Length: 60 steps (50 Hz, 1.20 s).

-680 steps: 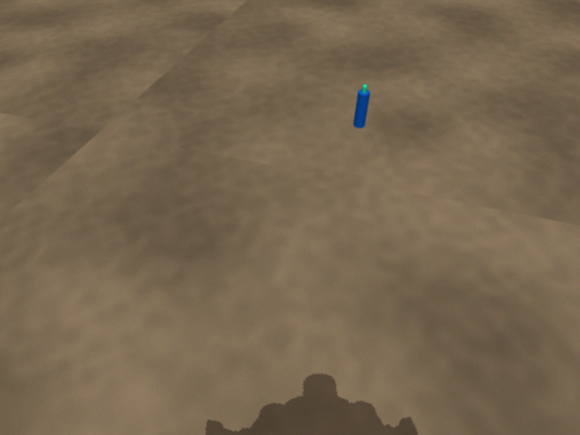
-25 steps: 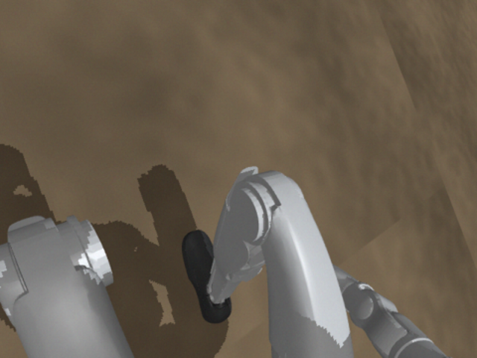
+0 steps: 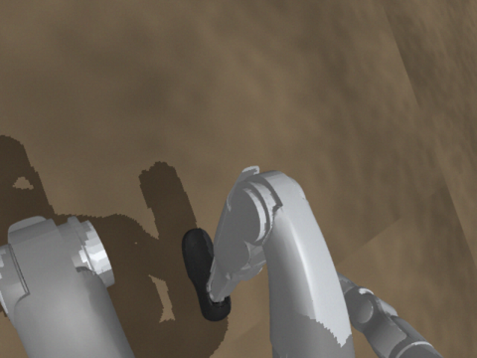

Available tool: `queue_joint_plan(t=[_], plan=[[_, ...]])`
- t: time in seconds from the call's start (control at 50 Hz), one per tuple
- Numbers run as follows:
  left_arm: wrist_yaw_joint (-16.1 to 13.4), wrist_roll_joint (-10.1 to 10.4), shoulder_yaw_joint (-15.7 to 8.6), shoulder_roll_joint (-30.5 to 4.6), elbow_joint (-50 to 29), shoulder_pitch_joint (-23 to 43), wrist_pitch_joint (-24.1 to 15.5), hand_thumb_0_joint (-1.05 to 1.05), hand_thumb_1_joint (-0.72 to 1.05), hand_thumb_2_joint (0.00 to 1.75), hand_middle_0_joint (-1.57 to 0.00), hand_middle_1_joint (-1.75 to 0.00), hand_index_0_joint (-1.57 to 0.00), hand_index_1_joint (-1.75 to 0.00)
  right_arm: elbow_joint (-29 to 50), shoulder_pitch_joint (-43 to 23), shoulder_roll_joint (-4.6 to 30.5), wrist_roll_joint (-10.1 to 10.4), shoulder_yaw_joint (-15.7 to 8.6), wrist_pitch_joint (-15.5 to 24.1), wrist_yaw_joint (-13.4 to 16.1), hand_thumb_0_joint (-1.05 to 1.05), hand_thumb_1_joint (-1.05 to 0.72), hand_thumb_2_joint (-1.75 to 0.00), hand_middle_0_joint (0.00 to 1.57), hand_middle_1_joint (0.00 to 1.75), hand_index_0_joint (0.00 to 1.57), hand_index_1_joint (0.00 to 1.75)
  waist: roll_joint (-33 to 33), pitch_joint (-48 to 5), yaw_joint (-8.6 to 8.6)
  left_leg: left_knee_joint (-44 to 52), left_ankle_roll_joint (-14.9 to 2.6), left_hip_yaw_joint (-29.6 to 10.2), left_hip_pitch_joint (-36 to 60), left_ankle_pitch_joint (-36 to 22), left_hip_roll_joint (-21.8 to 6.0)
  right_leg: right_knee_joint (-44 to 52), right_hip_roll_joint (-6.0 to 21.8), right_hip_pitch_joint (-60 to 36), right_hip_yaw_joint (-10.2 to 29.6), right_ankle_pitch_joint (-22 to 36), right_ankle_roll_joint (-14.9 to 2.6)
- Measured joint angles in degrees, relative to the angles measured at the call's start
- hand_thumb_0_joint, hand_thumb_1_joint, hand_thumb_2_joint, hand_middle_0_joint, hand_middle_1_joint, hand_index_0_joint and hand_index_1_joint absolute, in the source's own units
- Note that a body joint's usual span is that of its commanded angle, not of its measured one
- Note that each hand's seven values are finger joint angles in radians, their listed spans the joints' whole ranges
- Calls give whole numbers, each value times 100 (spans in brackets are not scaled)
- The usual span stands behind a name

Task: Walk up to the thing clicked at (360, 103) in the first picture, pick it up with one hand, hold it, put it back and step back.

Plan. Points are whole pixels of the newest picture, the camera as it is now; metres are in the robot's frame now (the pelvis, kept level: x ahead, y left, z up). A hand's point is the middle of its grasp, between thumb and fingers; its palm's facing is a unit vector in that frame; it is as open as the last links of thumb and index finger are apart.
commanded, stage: settle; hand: left
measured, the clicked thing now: out of the picture +0.45 +0.30 -0.16
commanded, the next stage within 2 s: lift in 1.80 s
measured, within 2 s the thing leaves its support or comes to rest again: leaves its support in 0.20 s
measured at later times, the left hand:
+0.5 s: hand out of the picture +0.43 +0.32 -0.08, palm faces +0.35 -0.94 -0.02, open 9.9 cm
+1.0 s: hand out of the picture +0.42 +0.32 +0.01, palm faces +0.34 -0.94 -0.05, open 9.9 cm
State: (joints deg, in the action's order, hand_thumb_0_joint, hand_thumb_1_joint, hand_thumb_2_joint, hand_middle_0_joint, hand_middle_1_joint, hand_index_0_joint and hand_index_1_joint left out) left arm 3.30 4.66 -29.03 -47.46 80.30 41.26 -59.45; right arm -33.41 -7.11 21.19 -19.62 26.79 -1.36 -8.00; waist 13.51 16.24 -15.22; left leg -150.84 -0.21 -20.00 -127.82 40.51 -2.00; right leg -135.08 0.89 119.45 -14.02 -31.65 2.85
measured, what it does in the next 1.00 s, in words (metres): stands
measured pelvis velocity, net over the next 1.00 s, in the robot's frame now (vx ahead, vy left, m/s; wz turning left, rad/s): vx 0.02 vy -0.01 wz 0.14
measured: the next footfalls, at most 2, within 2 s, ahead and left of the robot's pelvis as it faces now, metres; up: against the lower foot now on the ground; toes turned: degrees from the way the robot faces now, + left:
none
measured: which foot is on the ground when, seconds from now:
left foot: down 0.00-1.00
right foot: down 0.00-1.00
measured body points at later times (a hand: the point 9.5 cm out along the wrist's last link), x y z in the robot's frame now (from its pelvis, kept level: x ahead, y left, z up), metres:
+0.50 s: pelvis +0.00 +0.00 +0.01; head +0.21 +0.16 +0.38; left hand +0.41 +0.37 -0.08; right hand +0.17 -0.25 -0.04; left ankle +0.08 +0.12 -0.26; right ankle +0.15 -0.12 -0.26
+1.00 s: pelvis +0.02 -0.01 +0.05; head +0.21 +0.10 +0.44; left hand +0.40 +0.37 +0.01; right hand +0.17 -0.26 -0.06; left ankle +0.08 +0.12 -0.26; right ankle +0.15 -0.12 -0.26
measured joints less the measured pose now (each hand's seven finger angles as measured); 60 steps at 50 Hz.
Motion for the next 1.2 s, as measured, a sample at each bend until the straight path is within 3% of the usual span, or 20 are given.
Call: queue_joint_plan(t=[0.14, 0.34, 0.74, 0.96, 1.2], plan=[[81, -43, -50, 131, -335, -103, 192, 4, -28, 95, -76, -107, -70, -105, -16, 47, -33, 38, -86, -24, 11, 0, -89, -91, 21, 30, 20, 30, -27, -10, 35, 38, -5, 26, 6, 12, 2, 27, 8, -13, 13, -28, 0], [113, -56, -44, 486, -1141, -324, 614, 4, -34, 105, -74, -113, -69, -111, -42, 243, -81, 173, -424, -72, 33, 0, -90, -91, 21, 30, 20, 30, -216, -293, 154, 215, -13, 181, -3, -28, 2, 94, 63, 31, 109, -63, -40], [529, 154, 382, 1407, -2340, -529, 1833, 4, -38, 110, -76, -113, -70, -111, -288, 942, -265, 952, -1526, -110, 125, 1, -90, -90, 21, 30, 20, 30, -958, -1467, 564, 828, -70, 847, -147, -179, 23, 239, 266, 384, 589, -199, -140], [780, 267, 335, 1719, -2501, -510, 2199, 4, -37, 110, -76, -112, -71, -110, -565, 1184, -400, 1272, -1911, -108, 261, 1, -89, -90, 21, 30, 20, 30, -1192, -1862, 670, 1249, -34, 1157, -34, -96, 6, 407, 324, 469, 830, -366, -196], [914, 274, 226, 2001, -2718, -451, 2436, 4, -37, 110, -76, -112, -71, -110, -590, 1279, -432, 1412, -2187, -18, 389, 1, -90, -91, 21, 30, 20, 30, -1279, -2091, 710, 1634, 25, 1319, 187, 10, -11, 633, 340, 388, 945, -514, -253]])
